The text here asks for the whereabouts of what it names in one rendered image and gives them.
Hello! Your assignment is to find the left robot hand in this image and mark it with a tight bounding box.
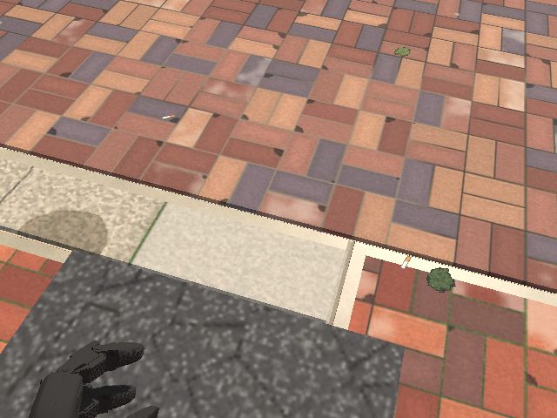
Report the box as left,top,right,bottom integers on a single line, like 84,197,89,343
29,340,159,418

